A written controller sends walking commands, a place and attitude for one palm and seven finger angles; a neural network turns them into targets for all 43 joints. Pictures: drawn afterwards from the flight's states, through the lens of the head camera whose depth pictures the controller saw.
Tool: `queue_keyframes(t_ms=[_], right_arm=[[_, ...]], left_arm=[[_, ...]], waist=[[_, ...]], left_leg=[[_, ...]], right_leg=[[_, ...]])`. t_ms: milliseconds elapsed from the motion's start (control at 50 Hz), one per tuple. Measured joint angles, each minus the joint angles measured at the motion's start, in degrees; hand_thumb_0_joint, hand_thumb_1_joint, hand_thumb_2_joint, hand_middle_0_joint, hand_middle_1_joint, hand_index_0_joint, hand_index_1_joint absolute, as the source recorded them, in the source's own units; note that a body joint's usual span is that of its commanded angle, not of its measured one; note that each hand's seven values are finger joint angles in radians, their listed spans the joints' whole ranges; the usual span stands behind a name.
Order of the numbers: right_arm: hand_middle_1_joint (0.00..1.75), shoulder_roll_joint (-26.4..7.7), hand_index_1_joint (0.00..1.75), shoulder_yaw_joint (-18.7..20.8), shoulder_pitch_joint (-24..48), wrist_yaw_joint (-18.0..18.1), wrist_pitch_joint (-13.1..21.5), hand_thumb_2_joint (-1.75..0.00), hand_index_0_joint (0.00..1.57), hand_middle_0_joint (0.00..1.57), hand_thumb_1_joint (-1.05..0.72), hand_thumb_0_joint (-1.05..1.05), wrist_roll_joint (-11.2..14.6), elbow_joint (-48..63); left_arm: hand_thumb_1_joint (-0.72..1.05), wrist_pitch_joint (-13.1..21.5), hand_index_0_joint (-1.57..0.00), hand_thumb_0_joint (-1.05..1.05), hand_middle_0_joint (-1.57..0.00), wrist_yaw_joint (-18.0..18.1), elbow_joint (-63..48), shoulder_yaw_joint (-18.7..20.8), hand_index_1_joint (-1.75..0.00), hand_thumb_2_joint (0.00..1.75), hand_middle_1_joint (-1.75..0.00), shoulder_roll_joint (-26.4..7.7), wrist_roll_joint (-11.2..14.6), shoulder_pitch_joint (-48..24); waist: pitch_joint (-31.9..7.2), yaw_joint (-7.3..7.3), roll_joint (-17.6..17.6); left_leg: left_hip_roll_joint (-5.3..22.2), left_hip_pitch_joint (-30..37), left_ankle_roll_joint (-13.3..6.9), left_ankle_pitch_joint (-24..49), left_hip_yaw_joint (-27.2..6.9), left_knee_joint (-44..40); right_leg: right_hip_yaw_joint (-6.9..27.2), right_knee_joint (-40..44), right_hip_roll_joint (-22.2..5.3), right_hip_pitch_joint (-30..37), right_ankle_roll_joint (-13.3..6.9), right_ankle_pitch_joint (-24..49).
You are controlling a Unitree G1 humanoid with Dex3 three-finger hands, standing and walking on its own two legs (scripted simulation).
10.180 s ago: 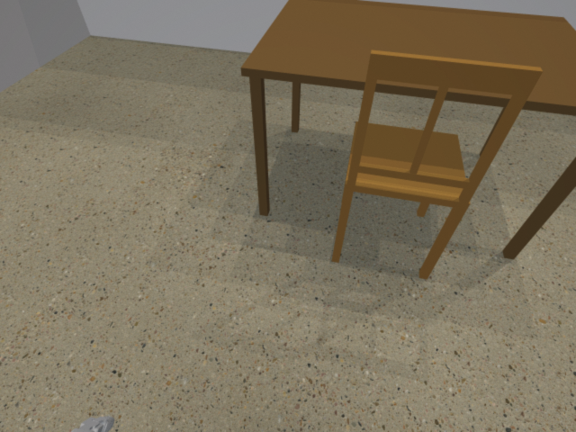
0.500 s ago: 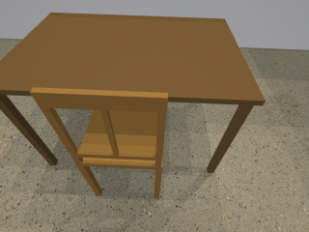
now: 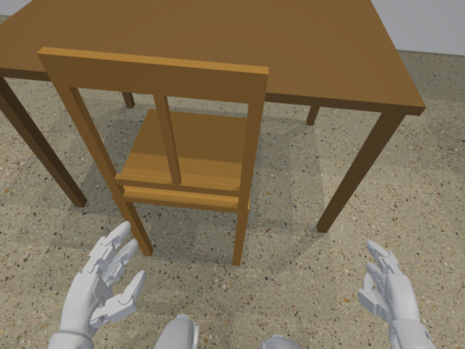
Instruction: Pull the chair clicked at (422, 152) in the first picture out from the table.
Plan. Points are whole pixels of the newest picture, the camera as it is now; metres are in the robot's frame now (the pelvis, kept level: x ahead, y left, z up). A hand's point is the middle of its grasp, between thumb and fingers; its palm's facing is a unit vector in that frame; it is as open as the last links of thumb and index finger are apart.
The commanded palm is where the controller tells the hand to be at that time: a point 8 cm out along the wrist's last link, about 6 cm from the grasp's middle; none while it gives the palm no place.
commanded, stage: raise the hand toward the chair's back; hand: left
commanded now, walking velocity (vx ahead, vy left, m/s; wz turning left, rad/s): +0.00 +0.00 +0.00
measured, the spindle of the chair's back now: (169, 145) +0.53 +0.18 +0.00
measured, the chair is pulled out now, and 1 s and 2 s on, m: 0.00 0.00 0.00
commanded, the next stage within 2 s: aim the fingers beside a spindle in 1.68 s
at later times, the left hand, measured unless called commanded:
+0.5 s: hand (109, 275) +0.22 +0.20 +0.04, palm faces -0.02 -1.00 -0.06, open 13.6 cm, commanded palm +0.19 +0.26 +0.04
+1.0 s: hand (97, 261) +0.23 +0.22 +0.05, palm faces -0.01 -1.00 -0.06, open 16.8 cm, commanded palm +0.22 +0.28 +0.06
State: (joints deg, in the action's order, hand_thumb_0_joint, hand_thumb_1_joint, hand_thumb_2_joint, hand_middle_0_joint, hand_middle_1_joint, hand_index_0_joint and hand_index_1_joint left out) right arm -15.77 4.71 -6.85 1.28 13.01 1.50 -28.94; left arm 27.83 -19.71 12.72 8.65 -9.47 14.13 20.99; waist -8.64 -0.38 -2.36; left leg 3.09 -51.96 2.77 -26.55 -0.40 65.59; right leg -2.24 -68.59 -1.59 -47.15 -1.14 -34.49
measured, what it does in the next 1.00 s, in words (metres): stands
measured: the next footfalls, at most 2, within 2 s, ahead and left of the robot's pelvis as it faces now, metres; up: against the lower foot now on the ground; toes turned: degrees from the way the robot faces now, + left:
none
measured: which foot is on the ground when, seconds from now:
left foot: down 0.00-1.00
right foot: down 0.00-1.00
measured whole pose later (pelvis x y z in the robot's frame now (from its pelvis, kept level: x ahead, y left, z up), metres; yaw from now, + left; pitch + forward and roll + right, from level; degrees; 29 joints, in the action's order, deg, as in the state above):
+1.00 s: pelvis +0.00 +0.03 +0.01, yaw +0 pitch +15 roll -3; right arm -12.2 -1.0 -11.4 3.1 11.5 1.0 -30.9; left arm 20.4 -16.5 1.5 11.4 -14.6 14.7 19.1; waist -8.2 0.5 1.8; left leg 3.1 -54.0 0.9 -26.9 -2.5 66.2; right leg -4.2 -64.2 -1.1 -46.2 0.6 -32.4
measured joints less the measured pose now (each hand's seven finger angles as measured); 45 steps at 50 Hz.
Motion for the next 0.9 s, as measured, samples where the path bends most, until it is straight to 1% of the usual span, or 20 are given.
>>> queue_keyframes(t_ms=[40, 80, 120, 160, 200, 260, 300, 340, 380, 420, 480, 540, 620, 700, 900], right_arm=[[0.30, 0.4, 0.30, -0.4, -0.3, 0.7, 0.1, -0.90, 0.20, 0.20, -0.91, 0.01, -0.4, 0.9], [0.30, 1.0, 0.30, -1.3, -0.9, 1.4, 0.4, -0.90, 0.20, 0.19, -0.91, 0.01, -0.8, 0.7], [0.30, 1.7, 0.30, -2.5, -1.3, 1.8, 0.7, -0.90, 0.20, 0.19, -0.91, 0.01, -0.9, -0.5], [0.30, 2.5, 0.30, -3.8, -1.7, 2.0, 0.8, -0.90, 0.20, 0.20, -0.91, 0.01, -0.8, -1.9], [0.30, 3.6, 0.30, -4.9, -2.3, 2.2, 0.4, -0.90, 0.20, 0.20, -0.91, 0.01, -0.6, -3.1], [0.30, 5.3, 0.30, -5.9, -3.7, 2.4, -0.7, -0.90, 0.21, 0.20, -0.91, 0.01, -0.3, -4.2], [0.30, 5.9, 0.30, -6.0, -4.9, 2.4, -1.2, -0.90, 0.21, 0.20, -0.91, 0.01, -0.3, -4.5], [0.30, 6.2, 0.30, -5.8, -6.3, 2.5, -1.4, -0.90, 0.21, 0.20, -0.91, 0.01, -0.3, -4.8], [0.30, 5.8, 0.30, -5.5, -7.5, 2.5, -1.4, -0.90, 0.21, 0.20, -0.91, 0.01, -0.4, -5.1], [0.30, 5.1, 0.30, -5.0, -8.3, 2.4, -1.2, -0.90, 0.21, 0.20, -0.91, 0.01, -0.5, -5.4], [0.30, 3.6, 0.30, -4.3, -8.8, 2.5, -0.9, -0.90, 0.21, 0.20, -0.91, 0.01, -0.4, -5.4], [0.30, 2.3, 0.30, -3.6, -8.5, 2.6, -0.6, -0.90, 0.21, 0.20, -0.91, 0.01, -0.3, -5.3], [0.30, 1.6, 0.30, -3.0, -7.3, 2.7, -0.4, -0.90, 0.21, 0.20, -0.91, 0.01, -0.2, -4.5], [0.30, 1.8, 0.30, -3.1, -5.8, 2.6, -0.5, -0.90, 0.20, 0.20, -0.91, 0.01, -0.3, -3.5], [0.30, 3.3, 0.30, -5.1, -4.1, 1.9, -1.2, -0.90, 0.21, 0.20, -0.91, 0.01, -0.5, -1.5]], left_arm=[[0.57, -0.2, -0.17, 0.01, -0.17, 2.3, -4.0, 0.2, -0.25, 0.75, -0.24, -0.6, -0.3, 3.1], [0.52, 0.8, -0.16, 0.01, -0.16, 3.7, -8.0, 0.3, -0.24, 0.73, -0.24, -1.5, -0.4, 4.6], [0.47, 1.9, -0.15, 0.01, -0.15, 3.7, -10.8, 0.2, -0.23, 0.71, -0.23, -2.3, -0.2, 4.1], [0.43, 1.4, -0.15, 0.01, -0.15, 2.4, -12.0, -0.2, -0.23, 0.69, -0.22, -3.0, 0.3, 2.0], [0.38, -1.0, -0.14, 0.01, -0.14, 1.1, -12.1, -0.6, -0.22, 0.67, -0.21, -3.6, 0.5, -0.5], [0.31, -6.1, -0.14, 0.01, -0.14, 0.3, -11.2, -0.6, -0.21, 0.64, -0.20, -4.0, 0.6, -2.8], [0.26, -8.7, -0.13, 0.00, -0.13, 1.1, -11.1, -0.2, -0.20, 0.62, -0.20, -4.0, 0.8, -2.9], [0.22, -9.6, -0.13, 0.00, -0.13, 2.5, -11.2, 0.4, -0.19, 0.60, -0.19, -3.7, 0.8, -2.3], [0.17, -9.1, -0.13, 0.00, -0.13, 4.0, -11.3, 1.0, -0.19, 0.58, -0.18, -3.5, 0.8, -1.6], [0.13, -7.6, -0.12, 0.00, -0.12, 5.0, -11.3, 1.4, -0.18, 0.56, -0.17, -3.4, 0.7, -1.0], [0.06, -5.7, -0.11, 0.00, -0.11, 5.3, -11.1, 1.4, -0.17, 0.53, -0.16, -3.5, 0.5, -0.7], [-0.01, -5.0, -0.11, 0.00, -0.10, 4.9, -11.1, 0.9, -0.16, 0.50, -0.15, -3.7, 0.3, -0.4], [-0.11, -5.2, -0.10, 0.00, -0.10, 5.0, -11.8, 0.5, -0.14, 0.46, -0.14, -3.9, 0.2, -0.1], [-0.20, -5.3, -0.09, -0.01, -0.09, 5.4, -12.5, 0.9, -0.13, 0.42, -0.12, -4.1, 0.0, 0.0], [-0.41, -7.2, -0.07, -0.01, -0.07, 3.9, -11.9, 1.9, -0.09, 0.33, -0.09, -4.9, 0.2, -1.2]], waist=[[0.2, -0.69, 0.4], [0.3, -1.29, 1.1], [0.6, -1.60, 2.0], [0.8, -1.66, 2.9], [1.0, -1.38, 3.6], [1.1, -0.39, 4.4], [1.2, 0.41, 4.8], [1.0, 1.02, 4.9], [0.9, 1.43, 4.9], [0.7, 1.68, 4.8], [0.7, 1.74, 4.6], [0.7, 1.77, 4.4], [0.8, 1.83, 3.9], [0.7, 1.73, 3.5], [0.5, 0.97, 3.8]], left_leg=[[0.3, -2.0, 0.0, -0.9, -1.1, 2.6], [0.5, -3.8, 0.0, -1.4, -2.3, 4.6], [0.5, -5.4, 0.1, -1.6, -3.5, 6.0], [0.6, -6.6, 0.1, -1.4, -4.2, 6.8], [0.6, -7.3, 0.0, -1.1, -4.4, 6.9], [0.7, -7.2, -0.2, -0.4, -3.8, 5.9], [0.8, -6.5, -0.5, 0.1, -3.1, 4.7], [0.9, -5.7, -0.8, 0.5, -2.4, 3.5], [0.8, -5.2, -1.0, 0.7, -1.8, 2.7], [0.7, -5.0, -1.2, 0.7, -1.4, 2.3], [0.5, -5.1, -1.5, 0.6, -1.1, 2.3], [0.3, -5.2, -1.8, 0.4, -1.0, 2.5], [0.1, -4.8, -2.0, 0.1, -1.0, 2.4], [0.1, -4.2, -2.1, 0.0, -1.2, 2.0], [0.0, -2.6, -2.0, -0.2, -1.9, 0.9]], right_leg=[[-1.0, -1.7, 0.4, -1.3, -0.3, -0.6], [-2.1, -2.8, 0.7, -2.3, -0.4, -1.0], [-3.1, -3.5, 0.9, -3.0, -0.5, -1.1], [-3.7, -3.8, 1.1, -3.8, -0.6, -0.9], [-3.9, -3.6, 1.1, -4.4, -0.5, -0.4], [-3.3, -2.6, 1.2, -4.6, -0.1, 0.5], [-2.7, -1.5, 1.2, -4.2, 0.1, 1.2], [-2.0, -0.5, 1.2, -3.8, 0.4, 1.8], [-1.5, 0.3, 1.1, -3.5, 0.7, 2.2], [-1.1, 0.7, 1.0, -3.4, 0.9, 2.3], [-0.9, 0.7, 0.7, -3.4, 1.3, 2.3], [-0.8, 0.7, 0.5, -3.4, 1.5, 2.1], [-0.8, 1.2, 0.4, -2.9, 1.7, 2.0], [-1.0, 1.9, 0.4, -2.0, 1.8, 2.1], [-1.8, 3.8, 0.5, 0.2, 1.8, 2.1]])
